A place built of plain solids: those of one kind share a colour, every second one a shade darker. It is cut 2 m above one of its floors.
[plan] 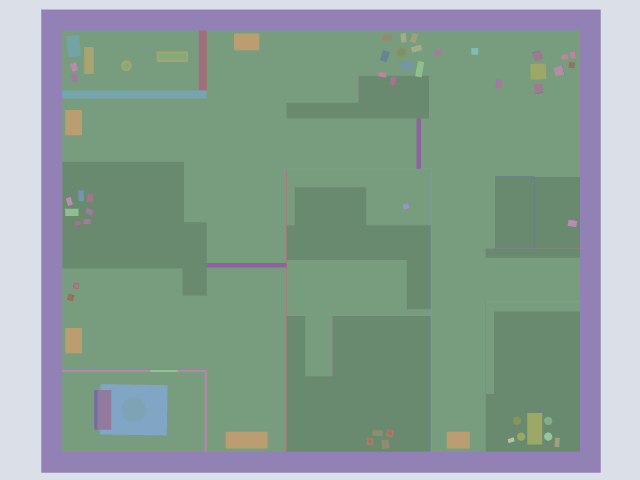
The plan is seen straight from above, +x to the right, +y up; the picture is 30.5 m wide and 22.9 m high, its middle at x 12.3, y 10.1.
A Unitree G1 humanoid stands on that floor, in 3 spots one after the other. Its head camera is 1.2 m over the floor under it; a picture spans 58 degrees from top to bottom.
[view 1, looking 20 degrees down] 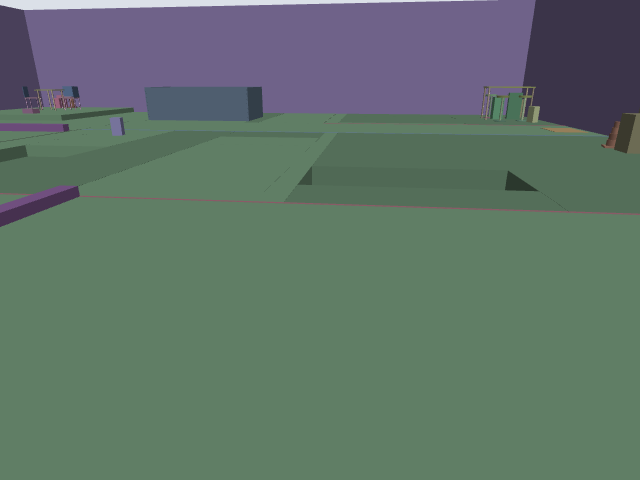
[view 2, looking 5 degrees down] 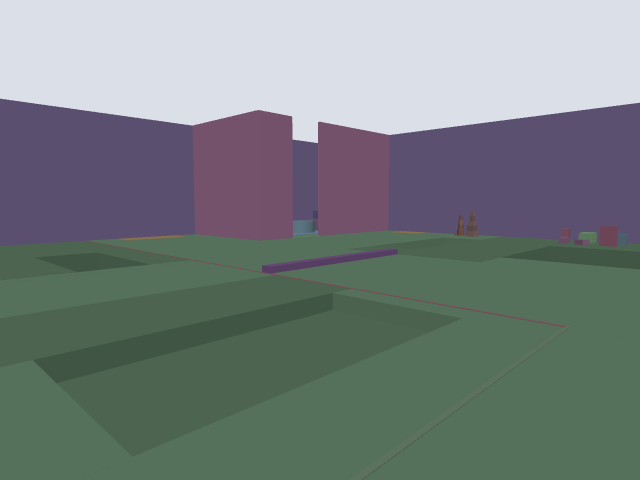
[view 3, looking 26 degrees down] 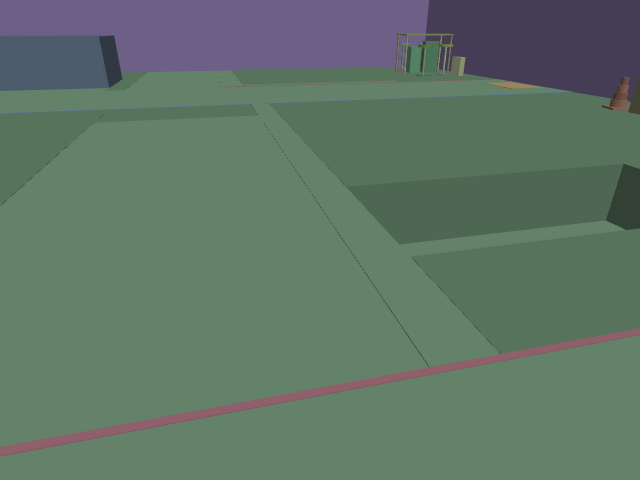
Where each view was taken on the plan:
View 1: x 6.34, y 5.55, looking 7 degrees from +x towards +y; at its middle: floor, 3.51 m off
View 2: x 15.30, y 14.62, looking -136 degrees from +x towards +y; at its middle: floor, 13.78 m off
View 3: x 9.55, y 7.54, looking -14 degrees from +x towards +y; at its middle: floor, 2.75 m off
